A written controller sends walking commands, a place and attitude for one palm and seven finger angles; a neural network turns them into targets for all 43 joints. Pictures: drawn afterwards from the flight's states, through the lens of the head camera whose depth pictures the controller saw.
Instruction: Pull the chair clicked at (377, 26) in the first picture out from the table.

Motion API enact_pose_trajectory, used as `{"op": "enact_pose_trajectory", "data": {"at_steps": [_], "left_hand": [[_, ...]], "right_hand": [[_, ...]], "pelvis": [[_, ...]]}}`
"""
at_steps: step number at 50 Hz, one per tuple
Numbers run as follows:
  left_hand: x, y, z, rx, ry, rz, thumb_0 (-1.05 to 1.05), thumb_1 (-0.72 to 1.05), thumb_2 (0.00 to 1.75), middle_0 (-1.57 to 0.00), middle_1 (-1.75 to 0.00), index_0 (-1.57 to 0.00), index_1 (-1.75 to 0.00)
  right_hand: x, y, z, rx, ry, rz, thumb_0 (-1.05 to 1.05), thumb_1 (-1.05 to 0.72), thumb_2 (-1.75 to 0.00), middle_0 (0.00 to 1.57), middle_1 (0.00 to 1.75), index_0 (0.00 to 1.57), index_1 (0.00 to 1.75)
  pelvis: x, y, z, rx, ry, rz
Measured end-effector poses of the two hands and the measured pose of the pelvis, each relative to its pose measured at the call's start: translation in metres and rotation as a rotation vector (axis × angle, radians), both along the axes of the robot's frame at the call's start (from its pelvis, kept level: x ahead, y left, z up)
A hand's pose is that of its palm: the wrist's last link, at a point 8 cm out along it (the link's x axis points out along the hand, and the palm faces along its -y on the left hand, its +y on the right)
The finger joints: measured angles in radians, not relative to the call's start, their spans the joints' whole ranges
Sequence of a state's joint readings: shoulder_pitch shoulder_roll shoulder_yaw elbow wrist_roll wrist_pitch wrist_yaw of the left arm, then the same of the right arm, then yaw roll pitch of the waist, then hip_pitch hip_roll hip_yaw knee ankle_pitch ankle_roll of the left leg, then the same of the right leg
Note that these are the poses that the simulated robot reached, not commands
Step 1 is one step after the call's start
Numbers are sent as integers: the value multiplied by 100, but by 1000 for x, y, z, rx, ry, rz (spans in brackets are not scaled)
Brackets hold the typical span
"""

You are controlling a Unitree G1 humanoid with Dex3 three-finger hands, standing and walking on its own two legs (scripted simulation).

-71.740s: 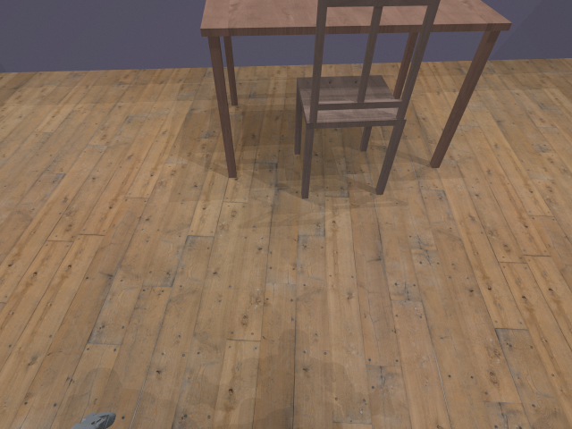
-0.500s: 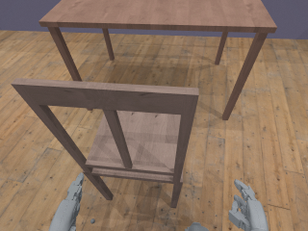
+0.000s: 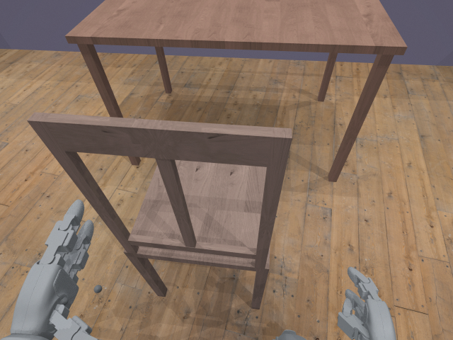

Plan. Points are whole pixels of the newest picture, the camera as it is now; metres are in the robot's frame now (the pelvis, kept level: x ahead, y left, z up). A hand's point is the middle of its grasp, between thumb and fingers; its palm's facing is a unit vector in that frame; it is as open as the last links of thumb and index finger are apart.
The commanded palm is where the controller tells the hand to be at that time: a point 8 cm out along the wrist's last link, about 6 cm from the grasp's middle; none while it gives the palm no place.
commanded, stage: draw the hand back to the body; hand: left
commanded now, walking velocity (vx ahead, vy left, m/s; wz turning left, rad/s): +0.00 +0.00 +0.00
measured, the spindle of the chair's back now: (180, 209) +0.38 +0.13 -0.02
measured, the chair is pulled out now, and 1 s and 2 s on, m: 0.50 0.50 0.50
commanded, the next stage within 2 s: step back with the hand held close in 1.06 s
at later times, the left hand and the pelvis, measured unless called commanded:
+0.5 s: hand (36, 237) +0.21 +0.24 +0.18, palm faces +0.40 -0.81 -0.43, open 12.0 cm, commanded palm +0.17 +0.29 +0.20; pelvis +0.03 +0.00 +0.04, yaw -2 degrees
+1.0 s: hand (9, 210) +0.23 +0.27 +0.21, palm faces +0.43 -0.78 -0.44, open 7.5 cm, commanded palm +0.18 +0.31 +0.23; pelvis +0.03 +0.02 +0.05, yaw -2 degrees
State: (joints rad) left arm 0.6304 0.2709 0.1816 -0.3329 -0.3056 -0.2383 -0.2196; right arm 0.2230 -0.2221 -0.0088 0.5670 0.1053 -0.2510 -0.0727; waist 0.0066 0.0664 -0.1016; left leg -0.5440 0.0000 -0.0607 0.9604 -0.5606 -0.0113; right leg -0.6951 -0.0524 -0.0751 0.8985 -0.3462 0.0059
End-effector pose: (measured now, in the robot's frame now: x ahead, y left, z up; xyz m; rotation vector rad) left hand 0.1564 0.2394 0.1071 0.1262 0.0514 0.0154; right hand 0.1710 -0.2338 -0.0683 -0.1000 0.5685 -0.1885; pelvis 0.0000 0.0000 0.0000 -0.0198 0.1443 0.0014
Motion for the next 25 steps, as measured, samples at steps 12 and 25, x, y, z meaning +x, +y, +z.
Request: {"op": "enact_pose_trajectory", "data": {"at_steps": [12,25], "left_hand": [[-9,25,40,283,45,341,-2,-19,37,-5,-8,-6,-8],[16,41,89,358,-106,384,-1,26,59,-12,-17,-12,-17]], "right_hand": [[14,6,18,-37,82,27,2,-90,-90,20,30,20,30],[28,19,26,-2,92,68,2,-90,-90,20,30,20,30]], "pelvis": [[14,2,29,7,-124,-8],[26,5,44,8,-176,-27]]}}
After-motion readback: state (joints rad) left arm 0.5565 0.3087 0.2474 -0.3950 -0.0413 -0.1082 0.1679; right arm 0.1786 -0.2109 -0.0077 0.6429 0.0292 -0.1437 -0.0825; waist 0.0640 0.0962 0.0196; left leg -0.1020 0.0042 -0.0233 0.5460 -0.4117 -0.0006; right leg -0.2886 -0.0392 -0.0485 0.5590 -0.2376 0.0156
